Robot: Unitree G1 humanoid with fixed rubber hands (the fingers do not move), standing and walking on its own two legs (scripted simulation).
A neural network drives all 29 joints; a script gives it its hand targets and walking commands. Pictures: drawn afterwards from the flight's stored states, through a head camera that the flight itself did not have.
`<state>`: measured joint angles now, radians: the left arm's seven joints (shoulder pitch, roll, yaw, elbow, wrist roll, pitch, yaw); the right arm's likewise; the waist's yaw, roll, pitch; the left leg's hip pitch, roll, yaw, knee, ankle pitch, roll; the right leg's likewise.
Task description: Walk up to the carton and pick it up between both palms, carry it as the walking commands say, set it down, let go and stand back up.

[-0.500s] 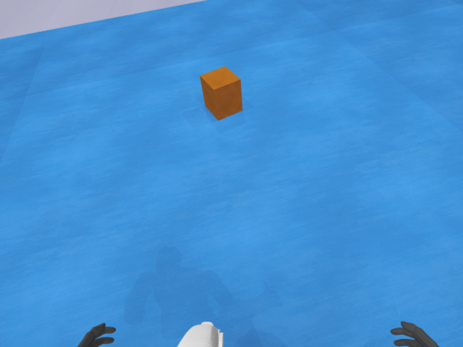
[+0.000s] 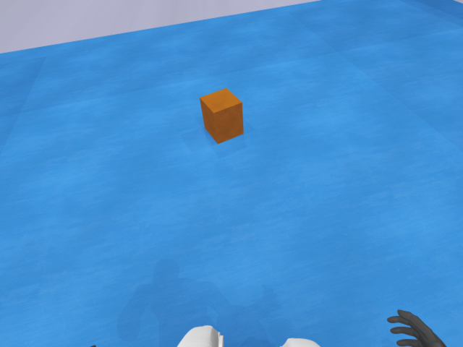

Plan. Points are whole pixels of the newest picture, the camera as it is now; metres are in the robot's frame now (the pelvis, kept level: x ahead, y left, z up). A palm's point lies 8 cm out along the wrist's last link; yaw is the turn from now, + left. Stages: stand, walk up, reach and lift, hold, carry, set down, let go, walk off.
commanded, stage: walk up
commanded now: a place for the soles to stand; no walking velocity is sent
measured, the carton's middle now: (222, 116) +1.58 +0.14 -0.62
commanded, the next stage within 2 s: none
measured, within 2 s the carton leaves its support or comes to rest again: neither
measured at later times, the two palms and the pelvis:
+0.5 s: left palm (73, 288) +0.25 +0.37 -0.08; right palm (364, 241) +0.32 -0.23 -0.05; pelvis +0.19 +0.07 +0.01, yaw +2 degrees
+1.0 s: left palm (119, 183) +0.49 +0.32 -0.04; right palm (363, 193) +0.46 -0.29 -0.08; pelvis +0.39 +0.02 +0.02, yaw +2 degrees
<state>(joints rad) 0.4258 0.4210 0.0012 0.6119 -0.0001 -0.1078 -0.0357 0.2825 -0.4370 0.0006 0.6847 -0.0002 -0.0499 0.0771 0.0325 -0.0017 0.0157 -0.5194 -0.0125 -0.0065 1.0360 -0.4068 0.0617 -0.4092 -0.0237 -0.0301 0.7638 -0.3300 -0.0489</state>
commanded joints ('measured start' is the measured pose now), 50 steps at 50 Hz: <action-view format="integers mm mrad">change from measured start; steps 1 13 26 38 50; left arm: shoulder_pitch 4 13 19 -204 -41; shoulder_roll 315 320 253 186 286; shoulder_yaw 151 152 115 103 131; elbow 6 12 40 -29 2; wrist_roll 23 7 27 18 13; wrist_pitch -43 -24 19 -9 -20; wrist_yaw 30 18 -14 -22 12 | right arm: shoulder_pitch -40 -217 102 113 111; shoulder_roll -228 -171 -252 -267 -196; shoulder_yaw -120 -94 -126 -124 -93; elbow -59 -112 -7 12 4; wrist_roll -12 -22 12 -9 -17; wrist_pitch -23 -38 -66 -58 -37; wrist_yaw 2 32 -26 -24 -3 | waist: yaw -12 51 -59 -110 2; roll -58 -154 107 104 -132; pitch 19 -42 -19 51 34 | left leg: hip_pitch -301 -115 272 376 -140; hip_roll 58 66 179 211 82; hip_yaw -106 8 -435 -297 -8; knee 74 -459 -805 -757 -96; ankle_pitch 225 217 -244 90 70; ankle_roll -71 -24 26 144 -52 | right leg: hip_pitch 259 458 -198 -203 203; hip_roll -245 -260 -50 -39 -278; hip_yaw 389 110 51 11 237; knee -558 -431 278 -147 -524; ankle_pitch -351 162 43 143 -191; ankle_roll -66 -128 15 29 -198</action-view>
